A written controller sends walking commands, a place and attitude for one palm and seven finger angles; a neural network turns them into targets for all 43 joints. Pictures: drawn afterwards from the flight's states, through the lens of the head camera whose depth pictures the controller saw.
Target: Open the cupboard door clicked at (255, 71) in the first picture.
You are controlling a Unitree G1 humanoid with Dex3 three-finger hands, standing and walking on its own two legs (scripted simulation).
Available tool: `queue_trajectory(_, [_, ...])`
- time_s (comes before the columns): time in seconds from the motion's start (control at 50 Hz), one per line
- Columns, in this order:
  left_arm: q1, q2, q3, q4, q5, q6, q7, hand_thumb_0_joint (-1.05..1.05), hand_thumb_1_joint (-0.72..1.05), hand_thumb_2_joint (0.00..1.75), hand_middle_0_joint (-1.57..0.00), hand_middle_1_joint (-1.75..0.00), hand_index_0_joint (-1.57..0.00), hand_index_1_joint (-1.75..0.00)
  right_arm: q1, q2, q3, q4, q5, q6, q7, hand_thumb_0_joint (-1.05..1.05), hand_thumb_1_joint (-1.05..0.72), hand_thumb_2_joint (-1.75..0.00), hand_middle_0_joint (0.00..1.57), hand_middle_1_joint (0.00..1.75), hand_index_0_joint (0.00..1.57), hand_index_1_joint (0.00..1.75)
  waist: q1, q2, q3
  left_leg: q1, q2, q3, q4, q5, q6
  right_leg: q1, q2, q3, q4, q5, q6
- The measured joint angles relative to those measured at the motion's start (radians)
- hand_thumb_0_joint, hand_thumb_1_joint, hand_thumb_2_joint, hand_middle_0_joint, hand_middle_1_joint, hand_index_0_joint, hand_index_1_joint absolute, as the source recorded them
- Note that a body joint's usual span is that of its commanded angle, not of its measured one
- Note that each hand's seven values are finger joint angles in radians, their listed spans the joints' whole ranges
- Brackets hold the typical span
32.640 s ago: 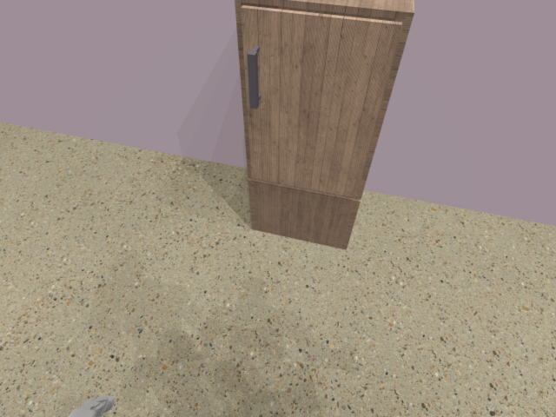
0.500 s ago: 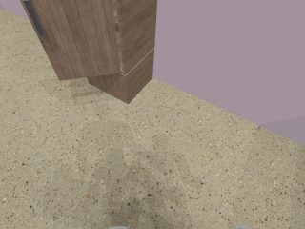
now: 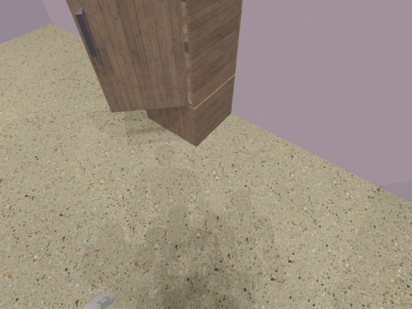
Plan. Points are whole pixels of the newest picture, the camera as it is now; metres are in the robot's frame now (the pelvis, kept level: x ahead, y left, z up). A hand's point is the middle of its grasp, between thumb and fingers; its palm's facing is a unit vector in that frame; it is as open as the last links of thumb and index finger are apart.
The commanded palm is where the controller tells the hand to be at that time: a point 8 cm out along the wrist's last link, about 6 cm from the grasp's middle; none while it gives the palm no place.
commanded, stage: turn to face it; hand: left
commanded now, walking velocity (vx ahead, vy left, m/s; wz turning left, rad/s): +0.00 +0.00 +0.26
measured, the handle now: (88, 33) +1.01 +0.48 +0.01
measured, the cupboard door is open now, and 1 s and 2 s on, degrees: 45 45 45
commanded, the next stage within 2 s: take the last steps up to it in 0.04 s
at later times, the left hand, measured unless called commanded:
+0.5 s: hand out of the picture -0.08 +0.19 -0.16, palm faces +0.30 -0.93 -0.20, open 7.4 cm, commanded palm none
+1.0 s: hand (90, 258) +0.25 +0.29 -0.16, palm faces +0.12 -0.98 -0.17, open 7.4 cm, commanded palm none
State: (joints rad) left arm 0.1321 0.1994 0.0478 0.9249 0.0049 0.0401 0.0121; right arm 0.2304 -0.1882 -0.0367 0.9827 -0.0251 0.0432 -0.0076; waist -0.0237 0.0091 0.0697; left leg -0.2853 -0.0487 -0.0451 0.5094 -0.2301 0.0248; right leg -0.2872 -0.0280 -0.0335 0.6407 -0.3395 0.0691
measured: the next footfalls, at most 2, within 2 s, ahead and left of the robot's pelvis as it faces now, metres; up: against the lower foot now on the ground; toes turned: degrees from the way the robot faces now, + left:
right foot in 0.02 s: +0.02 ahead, -0.12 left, +0.00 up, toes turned -2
left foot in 0.54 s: +0.06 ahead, +0.16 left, +0.00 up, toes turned +16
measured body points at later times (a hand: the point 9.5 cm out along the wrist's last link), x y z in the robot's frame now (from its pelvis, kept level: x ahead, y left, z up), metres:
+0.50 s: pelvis +0.01 +0.03 +0.01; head +0.04 +0.04 +0.46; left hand -0.10 +0.24 -0.15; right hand +0.16 -0.20 -0.13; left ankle +0.01 +0.15 -0.71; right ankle -0.01 -0.11 -0.74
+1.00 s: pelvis +0.15 +0.11 +0.00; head +0.18 +0.11 +0.45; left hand +0.24 +0.35 -0.14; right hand +0.06 -0.12 -0.14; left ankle +0.02 +0.15 -0.73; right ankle +0.27 +0.00 -0.69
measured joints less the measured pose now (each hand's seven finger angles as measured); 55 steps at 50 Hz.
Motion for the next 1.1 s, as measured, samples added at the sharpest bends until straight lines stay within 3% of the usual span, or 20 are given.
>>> queue_trajectory(0.02, [0.004,-0.003,-0.002,-0.002,0.001,-0.010,0.001,0.01,0.91,0.90,-0.20,-0.30,-0.20,-0.30,0.007,-0.002,-0.003,0.005,0.004,0.002,0.001,0.01,-0.90,-0.90,0.21,0.30,0.20,0.30,0.002,-0.002,-0.006,-0.016,-0.007,-0.001,0.025,-0.011,-0.008,0.037,0.000,-0.003,-0.076,0.025,-0.021])
queue_trajectory(0.08, [0.016,-0.034,-0.013,0.010,0.008,-0.026,0.008,0.01,0.91,0.90,-0.20,-0.30,-0.20,-0.30,0.004,-0.020,-0.018,0.024,0.009,0.019,0.003,0.01,-0.90,-0.90,0.21,0.30,0.20,0.30,-0.006,0.031,0.006,-0.085,-0.005,-0.006,0.234,-0.193,-0.029,0.052,0.008,-0.031,-0.081,0.015,-0.091])
queue_trajectory(0.14, [0.039,-0.054,-0.019,0.020,0.008,-0.030,0.011,0.01,0.91,0.90,-0.20,-0.30,-0.20,-0.30,0.000,-0.033,-0.029,0.040,0.006,0.031,0.007,0.01,-0.91,-0.90,0.20,0.30,0.20,0.30,-0.007,0.033,0.012,-0.149,0.005,0.015,0.478,-0.222,-0.050,0.086,-0.006,-0.054,-0.121,0.033,-0.104])
queue_trajectory(0.2, [0.063,-0.057,-0.011,0.033,0.006,-0.037,0.016,0.01,0.92,0.90,-0.20,-0.30,-0.21,-0.30,-0.002,-0.036,-0.035,0.051,0.006,0.033,0.011,0.01,-0.91,-0.90,0.20,0.30,0.20,0.30,-0.004,0.026,0.011,-0.166,0.032,0.022,0.565,-0.179,-0.066,0.113,-0.013,-0.077,-0.163,0.053,-0.103])
queue_trajectory(0.38, [0.172,-0.040,0.006,0.093,0.019,-0.073,0.000,0.01,0.92,0.90,-0.20,-0.30,-0.20,-0.30,-0.028,-0.037,-0.033,0.070,-0.003,0.024,0.031,0.01,-0.91,-0.90,0.20,0.30,0.20,0.30,0.058,-0.007,-0.013,-0.113,0.090,0.065,0.403,-0.152,-0.077,0.169,-0.053,-0.140,-0.241,0.071,-0.078])
queue_trajectory(0.48, [0.251,-0.023,0.013,0.151,0.026,-0.070,-0.007,0.01,0.91,0.90,-0.20,-0.30,-0.20,-0.30,-0.083,-0.027,-0.024,0.044,0.000,0.002,0.041,0.01,-0.91,-0.90,0.20,0.30,0.19,0.30,0.097,-0.039,-0.014,-0.071,0.087,0.106,0.217,-0.149,-0.059,0.190,-0.091,-0.155,-0.239,0.053,-0.038])
queue_trajectory(0.54, [0.301,-0.013,0.015,0.187,0.023,-0.056,-0.012,0.01,0.91,0.90,-0.20,-0.30,-0.20,-0.30,-0.103,-0.020,-0.013,0.016,0.002,-0.032,0.041,0.01,-0.91,-0.90,0.20,0.30,0.20,0.30,0.105,-0.049,-0.023,0.011,0.076,0.134,0.029,-0.100,-0.045,0.177,-0.113,-0.153,-0.167,0.000,-0.010])
queue_trajectory(0.56, [0.310,-0.012,0.015,0.199,0.020,-0.046,-0.015,0.01,0.91,0.90,-0.20,-0.30,-0.20,-0.30,-0.106,-0.017,-0.013,0.007,0.000,-0.048,0.037,0.01,-0.91,-0.90,0.20,0.30,0.20,0.30,0.099,-0.050,-0.024,0.014,0.070,0.136,0.017,-0.043,-0.028,0.153,-0.119,-0.142,-0.099,-0.048,-0.017])
queue_trajectory(0.62, [0.294,-0.004,0.012,0.221,0.019,-0.015,-0.015,0.01,0.91,0.90,-0.20,-0.30,-0.20,-0.30,-0.095,0.011,-0.001,-0.008,-0.004,-0.075,0.017,0.01,-0.91,-0.90,0.20,0.30,0.20,0.30,0.094,-0.067,-0.014,0.034,0.049,0.162,0.055,-0.064,0.024,0.011,-0.106,-0.059,0.236,-0.151,-0.049])
queue_trajectory(0.66, [0.264,-0.004,0.013,0.218,0.021,-0.014,-0.018,0.01,0.91,0.90,-0.20,-0.30,-0.20,-0.30,-0.062,0.028,0.010,-0.004,-0.004,-0.082,0.006,0.01,-0.91,-0.90,0.20,0.30,0.20,0.30,0.083,-0.063,-0.017,0.078,0.040,0.167,0.007,-0.068,0.036,-0.083,-0.090,-0.044,0.389,-0.104,-0.060])
queue_trajectory(0.72, [0.204,-0.007,0.014,0.190,0.020,-0.026,-0.024,0.02,0.91,0.90,-0.20,-0.30,-0.20,-0.30,-0.007,0.030,0.003,0.018,0.005,-0.095,-0.017,0.00,-0.94,-0.90,0.21,0.30,0.20,0.30,0.067,-0.058,-0.014,0.153,0.020,0.172,-0.093,-0.039,0.045,-0.191,-0.080,-0.031,0.470,0.005,-0.058])
queue_trajectory(0.8, [0.116,-0.009,0.016,0.143,0.017,-0.035,-0.025,0.01,0.91,0.90,-0.20,-0.30,-0.20,-0.30,0.075,0.022,0.009,0.069,0.006,-0.099,-0.019,-0.01,-0.94,-0.90,0.21,0.30,0.20,0.30,0.051,-0.055,-0.015,0.235,-0.001,0.175,-0.189,-0.023,0.055,-0.285,-0.069,-0.018,0.454,0.107,-0.051])
queue_trajectory(0.9, [0.019,-0.012,0.016,0.102,0.014,-0.033,-0.026,0.01,0.91,0.90,-0.20,-0.30,-0.20,-0.30,0.175,0.038,0.020,0.128,0.003,-0.097,-0.025,0.00,-0.93,-0.90,0.20,0.30,0.20,0.30,0.020,-0.050,-0.013,0.307,-0.015,0.177,-0.238,-0.048,0.054,-0.320,-0.061,-0.019,0.357,0.176,-0.055])
queue_trajectory(1.04, [-0.082,-0.023,-0.001,0.066,0.010,-0.033,-0.032,0.01,0.91,0.90,-0.20,-0.30,-0.20,-0.30,0.272,0.067,0.034,0.183,-0.010,-0.096,-0.027,0.01,-0.91,-0.90,0.20,0.30,0.20,0.30,-0.043,-0.017,0.013,0.378,0.006,0.183,-0.223,-0.140,0.027,-0.236,-0.030,-0.058,0.116,0.137,-0.098])
queue_trajectory(1.1, [-0.098,-0.030,-0.007,0.047,0.009,-0.054,-0.033,0.01,0.91,0.90,-0.20,-0.30,-0.20,-0.30,0.302,0.079,0.036,0.208,-0.006,-0.088,-0.024,0.01,-0.91,-0.90,0.20,0.30,0.20,0.30,-0.050,-0.003,0.020,0.372,0.037,0.187,-0.114,-0.223,0.006,-0.135,0.008,-0.082,-0.005,0.131,-0.128])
